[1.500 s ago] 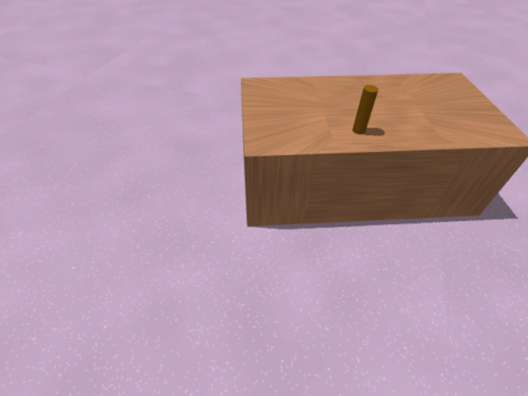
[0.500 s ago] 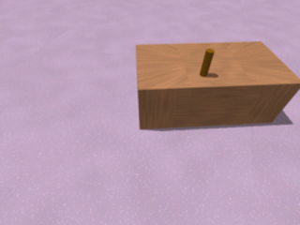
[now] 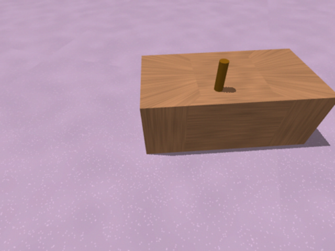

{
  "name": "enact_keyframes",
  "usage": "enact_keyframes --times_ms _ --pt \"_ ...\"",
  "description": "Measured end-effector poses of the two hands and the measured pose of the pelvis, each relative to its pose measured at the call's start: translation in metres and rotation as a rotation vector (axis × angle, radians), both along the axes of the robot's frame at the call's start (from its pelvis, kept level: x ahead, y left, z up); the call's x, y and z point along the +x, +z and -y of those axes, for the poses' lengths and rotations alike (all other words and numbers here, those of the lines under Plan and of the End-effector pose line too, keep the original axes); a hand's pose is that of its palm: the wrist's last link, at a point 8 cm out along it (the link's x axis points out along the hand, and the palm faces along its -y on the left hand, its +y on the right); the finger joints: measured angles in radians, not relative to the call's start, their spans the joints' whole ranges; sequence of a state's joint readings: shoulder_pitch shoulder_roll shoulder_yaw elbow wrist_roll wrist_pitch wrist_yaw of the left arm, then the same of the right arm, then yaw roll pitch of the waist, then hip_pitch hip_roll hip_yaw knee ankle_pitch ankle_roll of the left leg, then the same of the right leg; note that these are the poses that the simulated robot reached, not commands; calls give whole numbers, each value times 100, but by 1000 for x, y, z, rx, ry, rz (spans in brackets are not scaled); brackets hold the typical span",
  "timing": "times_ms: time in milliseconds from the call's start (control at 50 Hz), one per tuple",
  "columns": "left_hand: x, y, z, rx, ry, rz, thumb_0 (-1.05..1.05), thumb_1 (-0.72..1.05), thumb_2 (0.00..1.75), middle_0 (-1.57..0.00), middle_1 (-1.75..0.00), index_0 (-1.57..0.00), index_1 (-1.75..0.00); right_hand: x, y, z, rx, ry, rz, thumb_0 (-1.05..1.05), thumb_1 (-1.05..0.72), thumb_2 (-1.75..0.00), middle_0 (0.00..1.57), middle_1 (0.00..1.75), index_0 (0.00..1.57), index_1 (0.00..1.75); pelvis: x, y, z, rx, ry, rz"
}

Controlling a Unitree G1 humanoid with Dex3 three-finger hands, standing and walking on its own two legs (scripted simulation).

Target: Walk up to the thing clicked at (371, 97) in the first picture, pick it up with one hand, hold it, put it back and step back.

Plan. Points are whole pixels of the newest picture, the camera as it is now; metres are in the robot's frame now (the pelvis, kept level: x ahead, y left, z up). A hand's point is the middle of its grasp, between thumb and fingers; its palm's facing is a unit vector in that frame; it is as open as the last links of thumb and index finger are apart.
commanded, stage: walk up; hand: right
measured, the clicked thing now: (221, 75) +1.08 -0.31 -0.20
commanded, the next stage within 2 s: none
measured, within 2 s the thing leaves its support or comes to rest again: neither
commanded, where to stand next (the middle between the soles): +0.61 -0.14 m, yaw +5 degrees
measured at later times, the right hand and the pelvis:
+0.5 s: hand (288, 215) +0.25 -0.32 -0.10, palm faces -0.01 +0.89 -0.45, open 7.4 cm; pelvis +0.19 -0.04 +0.02, yaw +1 degrees
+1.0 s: hand (293, 157) +0.45 -0.43 -0.12, palm faces -0.10 +0.93 -0.37, open 7.4 cm; pelvis +0.37 -0.16 +0.02, yaw +2 degrees
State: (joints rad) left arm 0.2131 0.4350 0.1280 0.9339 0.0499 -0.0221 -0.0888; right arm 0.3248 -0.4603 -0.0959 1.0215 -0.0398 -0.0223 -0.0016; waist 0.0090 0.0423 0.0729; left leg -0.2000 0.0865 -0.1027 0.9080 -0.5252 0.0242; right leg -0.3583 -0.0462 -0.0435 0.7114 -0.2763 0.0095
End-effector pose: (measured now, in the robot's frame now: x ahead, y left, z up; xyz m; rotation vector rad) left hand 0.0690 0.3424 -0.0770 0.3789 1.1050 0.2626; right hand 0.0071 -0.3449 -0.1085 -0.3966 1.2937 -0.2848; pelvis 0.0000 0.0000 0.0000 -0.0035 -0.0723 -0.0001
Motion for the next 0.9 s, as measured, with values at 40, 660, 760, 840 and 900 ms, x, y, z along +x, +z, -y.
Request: enact_keyframes --times_ms 40,660,760,840,900 --pt "-2 0 16 -24 24 -8 1 91 90 -20 -30 -20 -30 28 4 3 16 21 27 1 -90 -89 21 30 20 30 12 5 8 3 -1 3" --pt "282 2 96 -58 -80 27 1 91 90 -20 -30 -20 -30 258 30 62 29 69 104 1 -90 -89 21 30 21 30 253 12 81 35 11 -19" --pt "329 6 131 -5 -66 103 1 91 90 -20 -30 -20 -30 305 -4 105 43 70 83 1 -90 -89 21 30 20 30 296 -6 121 10 29 -7" --pt "333 14 159 -19 -18 104 1 90 90 -20 -30 -20 -30 357 -1 118 67 102 112 1 -90 -89 21 30 20 30 321 5 138 36 28 3" --pt "329 18 175 -34 6 54 1 90 90 -20 -30 -20 -30 395 11 123 86 126 164 1 -90 -89 21 30 20 30 340 16 147 30 22 -4"
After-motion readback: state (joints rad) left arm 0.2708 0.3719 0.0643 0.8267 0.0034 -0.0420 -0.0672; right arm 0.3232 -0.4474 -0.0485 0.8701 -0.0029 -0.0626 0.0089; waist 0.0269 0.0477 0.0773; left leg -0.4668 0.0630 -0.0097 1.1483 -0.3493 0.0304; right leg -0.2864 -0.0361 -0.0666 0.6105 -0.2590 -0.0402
